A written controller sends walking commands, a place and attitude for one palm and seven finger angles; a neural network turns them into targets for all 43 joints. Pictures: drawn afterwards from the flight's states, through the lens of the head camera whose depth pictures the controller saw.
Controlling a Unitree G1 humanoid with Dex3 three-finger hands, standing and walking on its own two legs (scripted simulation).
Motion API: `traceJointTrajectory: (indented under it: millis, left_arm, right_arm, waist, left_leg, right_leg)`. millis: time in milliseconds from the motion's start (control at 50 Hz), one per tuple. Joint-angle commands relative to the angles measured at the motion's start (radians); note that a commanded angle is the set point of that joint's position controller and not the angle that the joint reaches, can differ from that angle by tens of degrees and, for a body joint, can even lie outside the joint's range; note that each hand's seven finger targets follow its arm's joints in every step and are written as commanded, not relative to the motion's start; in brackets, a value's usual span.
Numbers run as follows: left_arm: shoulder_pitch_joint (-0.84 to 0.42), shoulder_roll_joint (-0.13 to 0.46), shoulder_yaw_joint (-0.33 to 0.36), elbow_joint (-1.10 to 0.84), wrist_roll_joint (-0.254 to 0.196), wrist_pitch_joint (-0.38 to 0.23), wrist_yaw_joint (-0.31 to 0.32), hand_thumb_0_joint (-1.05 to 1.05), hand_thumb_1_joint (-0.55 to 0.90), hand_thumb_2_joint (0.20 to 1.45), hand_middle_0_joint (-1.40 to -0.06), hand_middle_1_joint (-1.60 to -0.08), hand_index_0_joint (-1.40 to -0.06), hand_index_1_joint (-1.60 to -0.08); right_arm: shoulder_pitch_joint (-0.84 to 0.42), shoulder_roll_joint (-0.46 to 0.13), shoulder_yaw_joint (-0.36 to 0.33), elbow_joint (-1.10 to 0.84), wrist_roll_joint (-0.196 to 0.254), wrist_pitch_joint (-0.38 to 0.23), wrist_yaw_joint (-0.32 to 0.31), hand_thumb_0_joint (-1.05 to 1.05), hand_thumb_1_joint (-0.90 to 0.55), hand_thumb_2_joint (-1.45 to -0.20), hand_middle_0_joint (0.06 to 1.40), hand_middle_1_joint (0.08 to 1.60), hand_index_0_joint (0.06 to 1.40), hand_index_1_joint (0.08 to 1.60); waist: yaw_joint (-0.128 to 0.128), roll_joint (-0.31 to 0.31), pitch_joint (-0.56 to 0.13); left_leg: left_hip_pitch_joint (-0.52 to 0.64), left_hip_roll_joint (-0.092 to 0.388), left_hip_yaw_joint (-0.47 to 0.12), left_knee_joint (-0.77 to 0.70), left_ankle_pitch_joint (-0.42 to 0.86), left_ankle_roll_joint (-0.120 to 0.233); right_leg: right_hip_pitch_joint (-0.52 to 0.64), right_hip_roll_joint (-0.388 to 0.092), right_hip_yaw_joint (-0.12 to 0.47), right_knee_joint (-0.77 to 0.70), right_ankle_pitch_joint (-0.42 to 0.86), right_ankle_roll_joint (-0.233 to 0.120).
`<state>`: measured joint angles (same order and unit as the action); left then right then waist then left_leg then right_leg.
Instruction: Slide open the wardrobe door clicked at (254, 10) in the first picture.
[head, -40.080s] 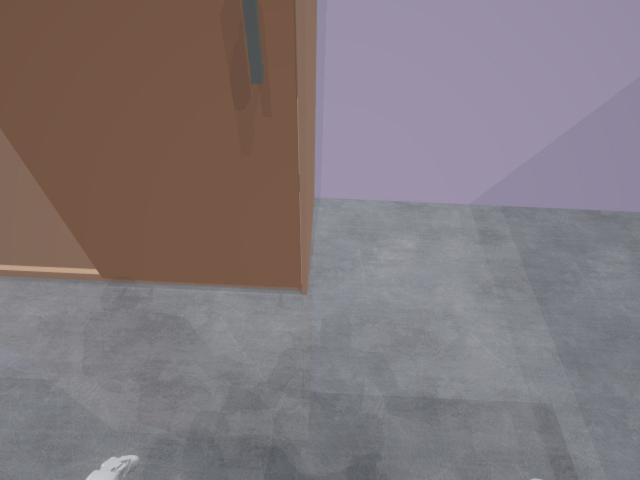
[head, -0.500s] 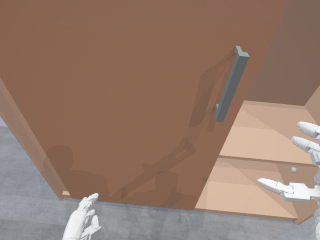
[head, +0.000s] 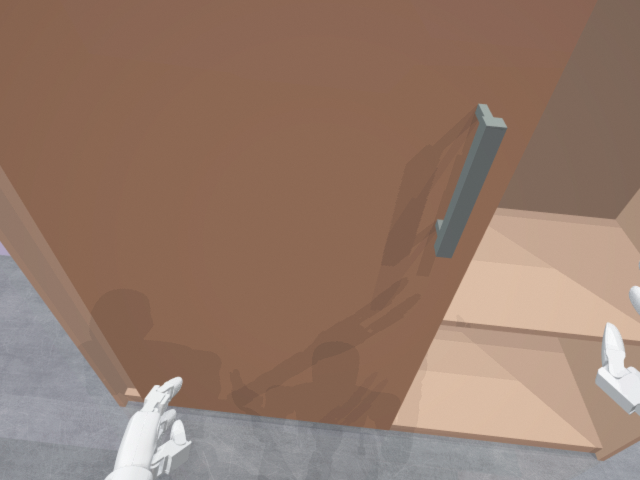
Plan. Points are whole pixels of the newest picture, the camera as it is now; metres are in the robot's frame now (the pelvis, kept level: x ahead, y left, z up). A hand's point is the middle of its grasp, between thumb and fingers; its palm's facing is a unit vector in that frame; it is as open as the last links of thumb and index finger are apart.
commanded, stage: draw the hand back to the body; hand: right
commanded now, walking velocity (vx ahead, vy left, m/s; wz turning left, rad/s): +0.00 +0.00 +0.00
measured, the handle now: (461, 186) +0.42 -0.19 +0.19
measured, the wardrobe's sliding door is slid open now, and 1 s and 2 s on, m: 0.64 0.64 0.64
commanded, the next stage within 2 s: step back with the hand held close in 0.30 s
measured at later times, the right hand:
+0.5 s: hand (627, 354) +0.19 -0.28 +0.17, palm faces +0.50 +0.78 -0.37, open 7.5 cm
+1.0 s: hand out of the picture +0.11 -0.29 +0.16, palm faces +0.49 +0.76 -0.44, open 7.5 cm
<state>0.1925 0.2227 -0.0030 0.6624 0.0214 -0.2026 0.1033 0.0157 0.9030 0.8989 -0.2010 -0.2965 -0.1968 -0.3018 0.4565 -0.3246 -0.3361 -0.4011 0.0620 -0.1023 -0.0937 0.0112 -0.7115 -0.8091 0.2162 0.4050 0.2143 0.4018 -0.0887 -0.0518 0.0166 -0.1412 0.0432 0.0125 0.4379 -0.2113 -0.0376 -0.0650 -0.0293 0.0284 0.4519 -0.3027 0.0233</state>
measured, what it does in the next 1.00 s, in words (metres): shifts its weight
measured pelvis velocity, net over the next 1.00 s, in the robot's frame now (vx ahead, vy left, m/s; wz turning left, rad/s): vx -0.08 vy -0.01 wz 0.00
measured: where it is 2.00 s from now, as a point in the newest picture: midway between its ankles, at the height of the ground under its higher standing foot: outside the picture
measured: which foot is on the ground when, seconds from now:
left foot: down 0.00-1.00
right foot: down 0.00-1.00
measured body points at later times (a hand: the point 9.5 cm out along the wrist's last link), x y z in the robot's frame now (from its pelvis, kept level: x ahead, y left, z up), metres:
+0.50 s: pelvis +0.00 -0.01 +0.00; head -0.02 +0.00 +0.45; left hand +0.19 +0.20 -0.08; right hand +0.16 -0.32 +0.19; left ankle +0.02 +0.15 -0.74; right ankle -0.03 -0.14 -0.74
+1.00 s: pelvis -0.08 -0.01 -0.01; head -0.08 -0.02 +0.44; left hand +0.10 +0.22 -0.09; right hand +0.08 -0.33 +0.18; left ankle +0.02 +0.14 -0.74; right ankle -0.03 -0.14 -0.74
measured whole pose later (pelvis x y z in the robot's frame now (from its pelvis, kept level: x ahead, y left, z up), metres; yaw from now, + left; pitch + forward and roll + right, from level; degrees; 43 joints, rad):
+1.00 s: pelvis -0.08 -0.01 -0.01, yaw +0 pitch -1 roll +1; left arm 0.21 0.22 0.00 0.57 0.01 -0.08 0.09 0.01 0.90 0.90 -0.20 -0.30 -0.20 -0.30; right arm 0.47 -0.37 -0.43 -0.43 0.02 -0.23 -0.14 0.02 -0.88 -0.89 0.21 0.30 0.21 0.30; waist -0.03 -0.01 0.02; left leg -0.38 0.06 0.00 0.47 -0.10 -0.05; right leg -0.36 -0.01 0.03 0.61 -0.27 -0.01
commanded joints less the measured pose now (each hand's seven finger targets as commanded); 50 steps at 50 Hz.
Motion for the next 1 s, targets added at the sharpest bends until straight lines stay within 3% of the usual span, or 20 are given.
traceJointTrajectory:
  millis: [0,120,160,220,280,380,400,420,440,460,500,540,600,640,700,760,820,880,920,980]
  left_arm:
    - [-0.122,0.100,0.026,-0.156,0.005,-0.053,0.004,0.000,0.900,0.900,-0.200,-0.300,-0.200,-0.300]
    - [-0.124,0.095,0.021,-0.160,0.005,-0.039,0.001,0.000,0.900,0.900,-0.200,-0.300,-0.200,-0.300]
    - [-0.126,0.095,0.021,-0.161,0.006,-0.039,0.000,0.000,0.900,0.900,-0.200,-0.300,-0.200,-0.300]
    - [-0.128,0.092,0.016,-0.161,0.008,-0.041,-0.003,0.000,0.900,0.900,-0.200,-0.300,-0.200,-0.300]
    - [-0.124,0.092,0.018,-0.162,0.009,-0.034,-0.004,0.000,0.900,0.900,-0.200,-0.300,-0.200,-0.300]
    - [-0.128,0.092,0.017,-0.163,0.006,-0.027,-0.008,0.000,0.900,0.900,-0.200,-0.300,-0.200,-0.300]
    - [-0.128,0.100,0.019,-0.146,0.001,-0.021,-0.001,0.000,0.900,0.900,-0.200,-0.300,-0.200,-0.300]
    - [-0.119,0.120,0.015,-0.195,-0.009,0.002,-0.012,0.000,0.900,0.900,-0.200,-0.300,-0.200,-0.300]
    - [-0.117,0.103,0.013,-0.177,-0.007,0.017,-0.012,0.000,0.900,0.900,-0.200,-0.300,-0.200,-0.300]
    - [-0.124,0.109,0.017,-0.185,-0.001,0.027,-0.015,0.000,0.900,0.900,-0.200,-0.300,-0.200,-0.300]
    - [-0.133,0.114,0.022,-0.203,0.003,0.043,-0.018,0.000,0.900,0.900,-0.200,-0.300,-0.200,-0.300]
    - [-0.113,0.118,0.031,-0.216,0.006,0.061,-0.022,0.000,0.900,0.900,-0.200,-0.300,-0.200,-0.300]
    - [-0.114,0.119,0.041,-0.241,0.004,0.083,-0.023,0.000,0.900,0.900,-0.200,-0.300,-0.200,-0.300]
    - [-0.107,0.113,0.046,-0.256,0.001,0.100,-0.022,0.000,0.900,0.900,-0.200,-0.300,-0.200,-0.300]
    - [-0.109,0.115,0.055,-0.266,-0.004,0.112,-0.011,0.000,0.900,0.900,-0.200,-0.300,-0.200,-0.300]
    - [-0.101,0.114,0.054,-0.268,-0.008,0.109,-0.005,0.000,0.900,0.900,-0.200,-0.300,-0.200,-0.300]
    - [-0.092,0.120,0.053,-0.259,-0.010,0.096,-0.001,0.000,0.900,0.900,-0.200,-0.300,-0.200,-0.300]
    - [-0.078,0.129,0.055,-0.252,-0.013,0.080,-0.006,0.000,0.900,0.900,-0.200,-0.300,-0.200,-0.300]
    - [-0.066,0.127,0.054,-0.243,-0.013,0.070,-0.006,0.000,0.900,0.900,-0.200,-0.300,-0.200,-0.300]
    - [-0.036,0.123,0.052,-0.225,-0.013,0.060,-0.009,0.000,0.900,0.900,-0.200,-0.300,-0.200,-0.300]
  right_arm:
    - [-0.131,-0.178,-0.106,-0.225,-0.005,-0.058,-0.023,0.000,-0.900,-0.900,0.200,0.300,0.200,0.300]
    - [-0.130,-0.167,-0.098,-0.208,-0.004,-0.043,-0.022,0.000,-0.900,-0.900,0.200,0.300,0.200,0.300]
    - [-0.145,-0.176,-0.104,-0.234,-0.010,-0.044,-0.024,0.000,-0.900,-0.900,0.200,0.300,0.200,0.300]
    - [-0.142,-0.170,-0.099,-0.240,-0.009,-0.040,-0.024,0.000,-0.900,-0.900,0.200,0.300,0.200,0.300]
    - [-0.116,-0.175,-0.111,-0.213,-0.006,-0.035,-0.024,0.000,-0.900,-0.900,0.200,0.300,0.200,0.300]
    - [-0.135,-0.168,-0.104,-0.214,-0.007,-0.034,-0.021,0.000,-0.900,-0.900,0.200,0.300,0.200,0.300]
    - [-0.190,-0.215,-0.151,-0.147,-0.007,-0.025,-0.029,0.000,-0.900,-0.900,0.200,0.300,0.200,0.300]
    - [-0.359,-0.327,-0.260,-0.234,-0.016,-0.085,-0.039,0.000,-0.900,-0.900,0.200,0.300,0.200,0.300]
    - [-0.237,-0.254,-0.210,-0.131,-0.015,-0.096,-0.034,0.000,-0.900,-0.900,0.200,0.300,0.200,0.300]
    - [-0.186,-0.220,-0.174,-0.127,-0.020,-0.101,-0.026,0.000,-0.900,-0.900,0.200,0.300,0.200,0.300]
    - [-0.151,-0.204,-0.156,-0.179,-0.026,-0.118,-0.023,0.000,-0.900,-0.900,0.200,0.300,0.200,0.300]
    - [-0.051,-0.191,-0.151,-0.188,-0.026,-0.126,-0.027,0.000,-0.900,-0.900,0.200,0.300,0.200,0.300]
    - [0.042,-0.221,-0.187,-0.248,-0.023,-0.128,-0.035,0.000,-0.900,-0.900,0.200,0.300,0.200,0.300]
    - [0.061,-0.244,-0.212,-0.286,-0.022,-0.132,-0.043,0.000,-0.900,-0.900,0.200,0.300,0.200,0.300]
    - [0.063,-0.290,-0.265,-0.308,-0.019,-0.143,-0.054,0.000,-0.900,-0.900,0.200,0.300,0.200,0.300]
    - [0.052,-0.264,-0.248,-0.281,-0.019,-0.155,-0.058,0.000,-0.900,-0.900,0.200,0.300,0.200,0.300]
    - [0.027,-0.243,-0.231,-0.234,-0.024,-0.164,-0.061,0.000,-0.900,-0.900,0.200,0.300,0.200,0.300]
    - [-0.016,-0.226,-0.201,-0.204,-0.037,-0.174,-0.062,0.000,-0.900,-0.900,0.200,0.300,0.200,0.300]
    - [-0.042,-0.219,-0.183,-0.198,-0.045,-0.181,-0.065,0.000,-0.900,-0.900,0.200,0.300,0.200,0.300]
    - [-0.075,-0.239,-0.174,-0.222,-0.046,-0.193,-0.078,0.000,-0.900,-0.900,0.200,0.300,0.200,0.300]
  waist:
    - [0.006,-0.006,-0.068]
    - [0.004,0.016,-0.067]
    - [0.002,-0.036,-0.081]
    - [0.001,-0.044,-0.079]
    - [-0.001,0.022,-0.071]
    - [0.003,-0.003,-0.047]
    - [0.008,0.002,-0.024]
    - [0.048,0.015,0.021]
    - [0.053,0.072,0.017]
    - [0.051,0.077,0.000]
    - [0.054,-0.008,-0.069]
    - [0.053,-0.033,-0.157]
    - [0.053,-0.027,-0.242]
    - [0.055,0.011,-0.258]
    - [0.056,0.023,-0.239]
    - [0.058,-0.002,-0.175]
    - [0.060,-0.015,-0.120]
    - [0.066,0.023,-0.062]
    - [0.071,0.058,-0.049]
    - [0.081,0.141,-0.071]
  left_leg:
    - [0.079,-0.033,0.044,-0.052,0.167,0.044]
    - [0.089,-0.031,0.050,-0.044,0.172,0.044]
    - [0.096,-0.031,0.049,-0.038,0.171,0.048]
    - [0.101,-0.031,0.052,-0.036,0.172,0.050]
    - [0.101,-0.034,0.056,-0.034,0.184,0.047]
    - [0.091,-0.036,0.056,-0.041,0.139,0.049]
    - [0.076,-0.040,0.054,-0.053,0.123,0.050]
    - [0.007,-0.002,-0.009,-0.107,0.133,0.038]
    - [-0.016,0.013,-0.008,-0.116,0.139,0.042]
    - [-0.016,0.015,-0.012,-0.113,0.173,0.044]
    - [0.012,0.018,0.004,-0.073,0.278,0.044]
    - [0.057,0.020,0.012,-0.019,0.371,0.042]
    - [0.088,0.022,0.016,0.028,0.465,0.036]
    - [0.091,0.023,0.012,0.043,0.468,0.033]
    - [0.078,0.020,0.002,0.049,0.415,0.028]
    - [0.046,0.007,-0.001,0.050,0.292,0.018]
    - [0.035,0.005,-0.018,0.045,0.151,0.017]
    - [-0.024,0.025,-0.063,-0.025,-0.064,0.025]
    - [-0.094,0.040,-0.084,-0.091,-0.204,0.033]
    - [-0.295,0.094,-0.093,-0.181,-0.378,0.056]
  right_leg:
    - [-0.078,0.040,-0.060,-0.082,0.258,-0.043]
    - [-0.082,0.036,-0.053,-0.088,0.269,-0.042]
    - [-0.079,0.038,-0.051,-0.089,0.275,-0.037]
    - [-0.083,0.035,-0.044,-0.092,0.282,-0.033]
    - [-0.091,0.032,-0.047,-0.091,0.287,-0.034]
    - [-0.104,0.031,-0.043,-0.103,0.248,-0.030]
    - [-0.113,0.030,-0.048,-0.107,0.232,-0.031]
    - [-0.203,0.012,-0.032,-0.083,0.164,-0.052]
    - [-0.190,0.019,-0.021,-0.063,0.169,-0.055]
    - [-0.174,0.022,-0.019,-0.054,0.212,-0.055]
    - [-0.148,0.019,-0.025,-0.042,0.332,-0.049]
    - [-0.134,0.006,-0.024,-0.029,0.447,-0.042]
    - [-0.131,0.000,-0.019,-0.012,0.532,-0.036]
    - [-0.161,-0.006,-0.017,-0.007,0.506,-0.035]
    - [-0.218,-0.007,-0.006,-0.022,0.412,-0.039]
    - [-0.291,-0.019,-0.001,-0.054,0.285,-0.050]
    - [-0.388,-0.027,0.007,-0.081,0.096,-0.068]
    - [-0.470,-0.008,-0.001,-0.059,-0.166,-0.079]
    - [-0.451,0.007,-0.005,-0.011,-0.213,-0.078]
    - [-0.298,0.039,-0.037,0.138,-0.172,-0.056]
